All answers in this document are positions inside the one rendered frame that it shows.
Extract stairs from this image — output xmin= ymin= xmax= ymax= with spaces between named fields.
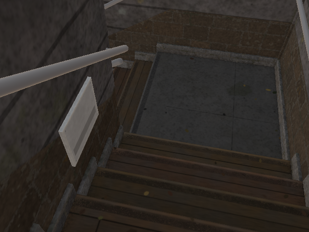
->
xmin=113 ymin=59 xmax=153 ymax=133
xmin=61 ymin=131 xmax=309 ymax=232

